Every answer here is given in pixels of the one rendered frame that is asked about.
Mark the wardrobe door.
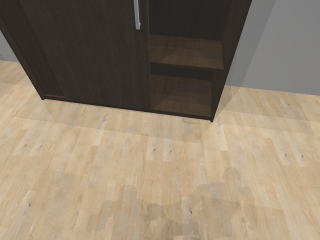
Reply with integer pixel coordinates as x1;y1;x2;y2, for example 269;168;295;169
20;0;152;111
0;0;64;96

